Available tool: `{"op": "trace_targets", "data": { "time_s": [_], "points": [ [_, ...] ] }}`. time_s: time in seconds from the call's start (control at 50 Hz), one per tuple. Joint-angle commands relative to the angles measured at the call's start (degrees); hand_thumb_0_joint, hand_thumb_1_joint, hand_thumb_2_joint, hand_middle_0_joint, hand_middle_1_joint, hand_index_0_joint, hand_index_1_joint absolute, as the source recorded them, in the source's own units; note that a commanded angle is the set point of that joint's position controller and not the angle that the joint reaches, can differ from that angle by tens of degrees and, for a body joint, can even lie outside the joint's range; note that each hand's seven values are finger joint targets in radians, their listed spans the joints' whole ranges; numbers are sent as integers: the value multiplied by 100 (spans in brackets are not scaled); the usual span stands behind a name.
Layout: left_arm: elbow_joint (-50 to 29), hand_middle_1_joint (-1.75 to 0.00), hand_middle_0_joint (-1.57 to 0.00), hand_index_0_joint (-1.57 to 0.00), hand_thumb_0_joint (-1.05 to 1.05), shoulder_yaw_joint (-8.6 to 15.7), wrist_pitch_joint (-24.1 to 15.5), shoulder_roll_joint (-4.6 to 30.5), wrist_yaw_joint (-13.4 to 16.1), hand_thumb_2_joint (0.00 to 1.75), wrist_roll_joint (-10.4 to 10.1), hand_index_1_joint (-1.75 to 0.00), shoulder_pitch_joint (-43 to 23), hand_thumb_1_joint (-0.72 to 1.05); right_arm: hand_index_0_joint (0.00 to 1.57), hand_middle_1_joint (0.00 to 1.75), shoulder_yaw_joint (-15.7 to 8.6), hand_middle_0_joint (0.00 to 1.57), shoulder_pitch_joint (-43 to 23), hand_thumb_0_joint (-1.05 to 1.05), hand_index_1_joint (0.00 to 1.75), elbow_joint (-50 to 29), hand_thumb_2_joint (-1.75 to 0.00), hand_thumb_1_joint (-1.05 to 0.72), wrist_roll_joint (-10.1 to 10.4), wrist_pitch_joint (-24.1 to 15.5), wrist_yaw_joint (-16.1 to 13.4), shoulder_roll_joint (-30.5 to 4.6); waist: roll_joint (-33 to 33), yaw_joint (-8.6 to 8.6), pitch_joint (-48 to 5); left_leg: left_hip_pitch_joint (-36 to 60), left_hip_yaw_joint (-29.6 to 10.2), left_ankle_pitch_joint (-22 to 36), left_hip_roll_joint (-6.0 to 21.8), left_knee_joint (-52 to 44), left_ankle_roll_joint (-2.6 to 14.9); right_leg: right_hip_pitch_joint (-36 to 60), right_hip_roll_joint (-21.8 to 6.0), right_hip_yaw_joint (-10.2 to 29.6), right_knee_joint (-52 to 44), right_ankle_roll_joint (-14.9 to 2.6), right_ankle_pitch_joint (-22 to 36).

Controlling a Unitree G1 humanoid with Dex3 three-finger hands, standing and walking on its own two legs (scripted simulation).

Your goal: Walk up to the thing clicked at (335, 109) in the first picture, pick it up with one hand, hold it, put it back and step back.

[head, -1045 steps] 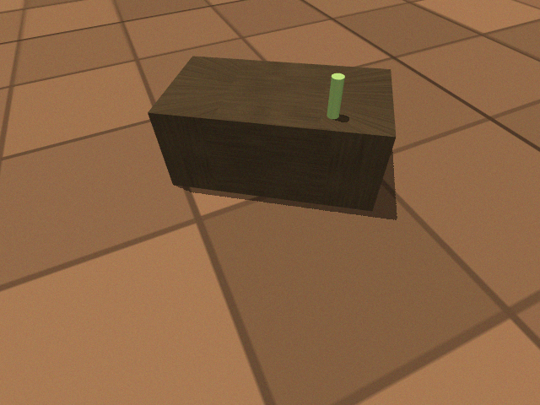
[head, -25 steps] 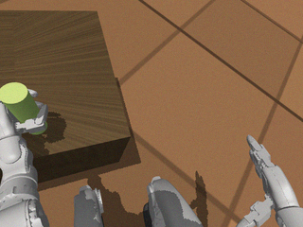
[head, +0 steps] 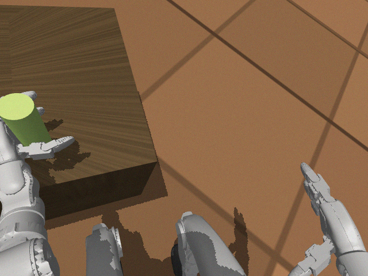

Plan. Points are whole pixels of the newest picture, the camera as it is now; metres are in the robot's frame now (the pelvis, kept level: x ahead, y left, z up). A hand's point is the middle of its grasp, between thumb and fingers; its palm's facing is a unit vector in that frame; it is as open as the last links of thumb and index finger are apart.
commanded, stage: open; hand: left
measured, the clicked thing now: (30, 130) +0.46 +0.24 -0.05
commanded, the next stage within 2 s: withdraw in 0.04 s
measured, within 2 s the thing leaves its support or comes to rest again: neither
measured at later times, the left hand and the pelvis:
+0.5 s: hand out of the picture +0.47 +0.28 +0.02, palm faces +0.33 -0.94 -0.01, open 17.4 cm; pelvis +0.01 +0.00 +0.02, yaw +0 degrees
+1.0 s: hand out of the picture +0.42 +0.37 +0.12, palm faces +0.44 -0.82 -0.38, open 17.2 cm; pelvis +0.04 +0.00 +0.12, yaw +2 degrees
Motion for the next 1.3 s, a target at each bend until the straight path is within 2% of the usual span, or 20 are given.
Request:
{"op": "trace_targets", "data": {
  "time_s": [0.0,0.14,0.18,0.32,0.4,0.44,0.48,0.56,0.6,0.62,0.66,0.72,0.78,0.86,0.9,0.96,1.04,1.12,1.22,1.28],
  "points": [
    [-1138,-28,-38,-39,0,28,-405,987,11,16,14,-27,-1715,-43,5,5,-851,5,241,0,5,-1004,-5,52,-13,-239,-121,-1082,1971,134,-2810,3598,-305,1485,-91,-1329,-115,492,272,-128,-814,-383,1439],
    [-1001,-8,-10,-11,0,56,-410,997,-14,4,-22,-7,-1604,-57,5,5,-766,5,340,0,5,-949,-5,53,14,-245,-124,-995,1738,84,-2690,3255,-151,1294,-148,-1216,-23,740,268,-17,-976,-333,1446],
    [-1069,-8,-9,-10,0,249,-436,1375,-32,5,-9,-7,-1631,-56,5,5,-896,5,341,0,5,-905,-5,53,26,-237,-149,-1077,1717,66,-2767,3086,-99,1329,-170,-1113,18,944,254,84,-1020,-300,1544],
    [-1966,-5,-6,-7,0,718,-262,2162,-333,4,-171,-4,-1767,-55,5,5,-862,5,399,0,5,-1001,-5,52,75,-154,-191,-1114,2217,441,-3420,3857,-84,1922,-168,-1299,-47,1425,239,166,-1098,-323,1902],
    [-1984,-4,-6,-7,0,550,166,1959,-594,1,-332,-3,-1809,-58,5,5,-752,5,536,0,5,-753,-6,52,126,-79,-301,-1041,2283,418,-3291,4350,-101,2210,-132,-1549,-81,1465,261,112,-1334,-328,2008],
    [-2006,-3,-6,-8,0,685,419,2207,-660,0,-355,-2,-1728,-61,5,5,-749,5,534,0,5,-336,-5,52,151,-11,-353,-996,2238,598,-3028,4287,-42,2121,-141,-1670,-58,1553,239,158,-1527,-314,1965],
    [-1735,-2,-5,-7,0,512,674,1876,-797,0,-409,-1,-1611,-59,5,5,-626,5,335,0,5,-260,-5,53,171,22,-404,-962,1980,611,-2682,4295,-103,2062,-116,-1942,-75,1583,237,68,-1663,-331,1876],
    [-1637,0,-5,-7,0,421,978,1912,-998,0,-517,0,-1703,-57,5,5,-417,5,167,0,5,-73,-5,55,229,20,-514,-849,1621,674,-2433,4341,-75,1847,-114,-2230,-40,1927,230,63,-2006,-312,1823],
    [-1370,-2,-4,-5,0,313,1103,1662,-1084,4,-601,-2,-1580,-50,5,5,-346,5,125,0,5,175,-4,60,248,-6,-557,-811,1308,664,-2180,4248,-57,1687,-115,-2368,1,2024,233,58,-2173,-303,1776],
    [-790,-3,-6,-6,0,396,1566,2721,-742,3,164,-3,-975,-56,5,5,-520,6,382,0,5,-73,-5,53,348,103,-614,-1045,1496,901,-2362,4926,29,1856,-194,-2746,-62,2480,218,46,-2480,-293,1827],
    [-1582,-4,-6,-6,0,280,1851,2518,-399,6,97,-4,-1860,-54,5,5,-363,6,347,0,5,13,-6,51,385,281,-635,-911,1386,872,-2545,5114,53,2014,-162,-2867,-65,2673,240,88,-2671,-285,2005],
    [-1290,-6,-7,-8,0,332,2276,2829,-52,7,328,-5,-1504,-46,5,5,-331,5,413,0,5,816,-9,40,404,453,-648,-754,1344,1056,-2255,5210,115,2434,-177,-3033,-25,2982,239,79,-2812,-267,2338],
    [-1475,-7,-6,-6,0,288,2540,3081,248,10,506,-7,-1684,-47,14,19,-257,14,-181,0,19,697,-25,22,426,498,-673,-732,1326,1139,-2326,5458,182,2479,-185,-3250,-16,3385,202,129,-3082,-240,2440],
    [-1042,-7,-6,-6,0,-314,2721,2331,407,10,575,-7,-1644,-47,14,20,548,14,-659,0,20,546,-57,-10,455,483,-672,-153,1080,1184,-2116,5669,258,2716,-188,-3521,-3,3825,144,177,-3419,-203,2745],
    [-869,-6,-5,-5,0,-400,2806,2250,437,8,606,-6,-1345,-51,15,21,687,15,-602,0,21,573,-60,-26,443,513,-691,-143,1036,1265,-2078,5862,280,2771,-185,-3692,-23,4002,132,160,-3601,-203,2729],
    [-927,-6,-5,-5,0,-570,3008,2054,418,7,552,-6,-711,-53,16,23,440,16,-15,0,23,886,-67,-50,457,592,-707,-371,1029,1252,-1775,6200,338,2843,-185,-3963,-66,4104,137,116,-3841,-216,2795],
    [-1760,-5,-5,-5,0,-885,3323,1598,380,5,373,-5,-70,-56,17,25,116,17,53,0,25,1490,-74,-62,578,575,-734,-543,1214,1352,-1267,6511,266,2673,-142,-4350,-161,3961,164,10,-4049,-284,2473],
    [-2765,-6,-5,-5,0,-1327,3510,729,402,7,188,-6,713,-53,19,28,303,19,-312,0,28,1418,-82,-75,674,420,-759,-283,913,1481,-1016,6433,306,2564,-158,-4566,-144,4369,127,2,-4189,-284,2501],
    [-4367,-5,-5,-5,0,-1448,3585,452,563,5,85,-5,1961,-56,19,28,443,19,-553,0,28,1251,-84,-80,669,350,-910,-141,816,1788,-1109,6590,384,2886,-189,-4672,-149,4960,50,51,-4228,-268,2818],
    [-4994,-5,-5,-5,0,-1533,3631,253,644,4,54,-5,2782,-58,19,29,384,19,-468,0,29,1463,-86,-82,633,341,-990,-113,798,1842,-1133,6618,490,3066,-230,-4646,-109,5236,-2,131,-4246,-227,3140]
  ]
}}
